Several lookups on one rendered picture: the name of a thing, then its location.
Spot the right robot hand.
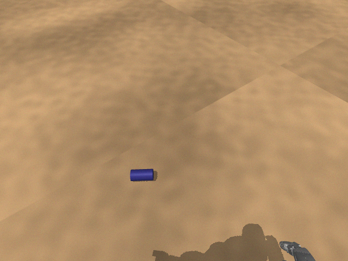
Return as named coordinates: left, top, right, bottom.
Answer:
left=279, top=241, right=315, bottom=261

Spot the can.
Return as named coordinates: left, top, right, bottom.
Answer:
left=130, top=169, right=153, bottom=181

